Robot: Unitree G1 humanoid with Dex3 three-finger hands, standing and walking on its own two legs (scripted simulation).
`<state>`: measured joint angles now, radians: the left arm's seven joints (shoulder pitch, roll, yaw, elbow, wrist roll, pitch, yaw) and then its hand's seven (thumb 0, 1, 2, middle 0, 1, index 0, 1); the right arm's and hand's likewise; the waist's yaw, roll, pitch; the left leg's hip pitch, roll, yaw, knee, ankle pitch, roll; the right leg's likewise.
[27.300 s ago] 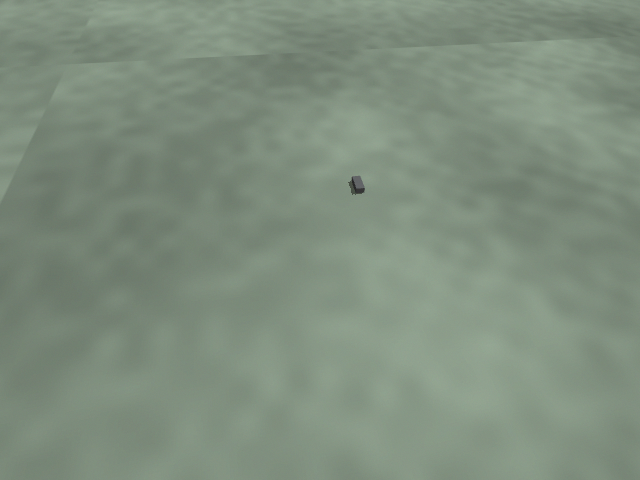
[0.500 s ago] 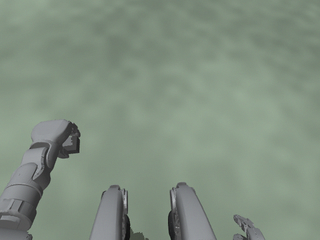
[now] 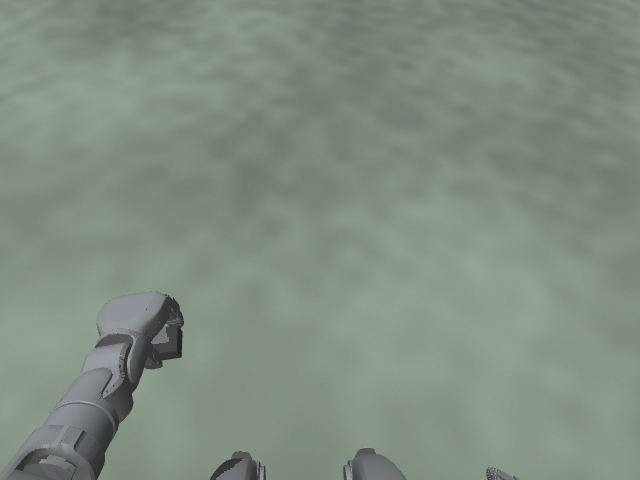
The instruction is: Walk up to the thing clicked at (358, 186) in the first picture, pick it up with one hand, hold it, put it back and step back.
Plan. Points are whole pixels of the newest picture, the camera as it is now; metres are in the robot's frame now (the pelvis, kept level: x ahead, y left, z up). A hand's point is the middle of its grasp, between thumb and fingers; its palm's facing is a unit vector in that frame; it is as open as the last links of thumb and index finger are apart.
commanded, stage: lift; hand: left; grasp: from above
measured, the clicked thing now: (147, 345) +0.34 +0.24 -0.12
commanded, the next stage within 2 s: hold in 0.16 s
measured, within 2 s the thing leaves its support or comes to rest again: neither
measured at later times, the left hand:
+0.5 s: hand (137, 320) +0.34 +0.22 -0.02, palm faces -0.45 -0.08 -0.89, open 7.1 cm
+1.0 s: hand (126, 319) +0.33 +0.22 +0.01, palm faces -0.45 -0.07 -0.89, open 7.1 cm
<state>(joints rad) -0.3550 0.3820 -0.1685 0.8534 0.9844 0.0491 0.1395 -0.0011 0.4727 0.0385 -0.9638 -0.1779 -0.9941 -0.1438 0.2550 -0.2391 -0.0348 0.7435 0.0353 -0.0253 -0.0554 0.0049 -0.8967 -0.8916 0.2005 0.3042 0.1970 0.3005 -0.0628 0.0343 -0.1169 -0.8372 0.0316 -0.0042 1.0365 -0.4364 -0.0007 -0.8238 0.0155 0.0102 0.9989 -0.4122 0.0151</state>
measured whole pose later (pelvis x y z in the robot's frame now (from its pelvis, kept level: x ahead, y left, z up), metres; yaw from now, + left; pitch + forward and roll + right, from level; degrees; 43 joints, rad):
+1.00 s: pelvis +0.03 +0.00 +0.05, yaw -1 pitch +5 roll +0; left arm -0.25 0.38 -0.21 0.67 0.99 0.04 0.01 0.00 0.45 0.07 -0.95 -0.21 -0.99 -0.17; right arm 0.23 -0.25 -0.04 0.70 0.06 0.04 -0.04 0.01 -0.90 -0.89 0.20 0.30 0.20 0.30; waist 0.00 0.05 -0.06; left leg -0.41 0.02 0.03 0.64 -0.31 0.01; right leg -0.41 0.00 0.04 0.63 -0.29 0.02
